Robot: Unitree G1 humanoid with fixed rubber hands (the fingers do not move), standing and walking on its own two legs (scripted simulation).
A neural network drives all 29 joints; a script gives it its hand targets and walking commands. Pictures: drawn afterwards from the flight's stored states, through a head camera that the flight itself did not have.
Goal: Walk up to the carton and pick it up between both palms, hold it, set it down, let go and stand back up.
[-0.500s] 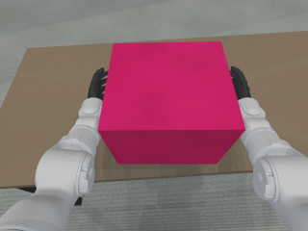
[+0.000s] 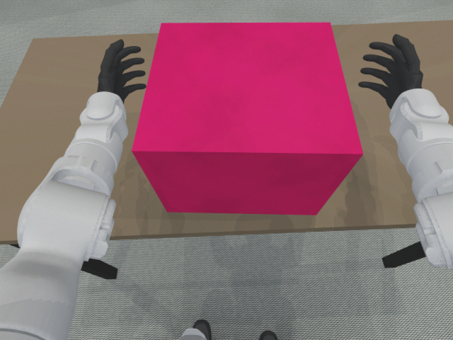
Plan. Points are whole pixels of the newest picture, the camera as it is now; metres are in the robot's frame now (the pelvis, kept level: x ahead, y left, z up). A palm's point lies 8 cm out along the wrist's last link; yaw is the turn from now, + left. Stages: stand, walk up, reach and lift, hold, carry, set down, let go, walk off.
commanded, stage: set down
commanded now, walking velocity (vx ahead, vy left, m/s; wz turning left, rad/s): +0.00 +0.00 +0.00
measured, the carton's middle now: (242, 124) +0.48 +0.04 +0.06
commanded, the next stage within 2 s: none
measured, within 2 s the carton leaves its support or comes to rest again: neither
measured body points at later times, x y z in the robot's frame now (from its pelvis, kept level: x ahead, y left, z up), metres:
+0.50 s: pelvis +0.01 +0.00 +0.02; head +0.09 +0.03 +0.46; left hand +0.50 +0.28 +0.21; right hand +0.53 -0.21 +0.22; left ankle +0.03 +0.14 -0.71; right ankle +0.02 -0.10 -0.71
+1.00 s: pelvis +0.01 +0.01 +0.03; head +0.08 +0.01 +0.48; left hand +0.45 +0.26 +0.15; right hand +0.48 -0.20 +0.14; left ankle +0.04 +0.14 -0.71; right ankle +0.02 -0.10 -0.71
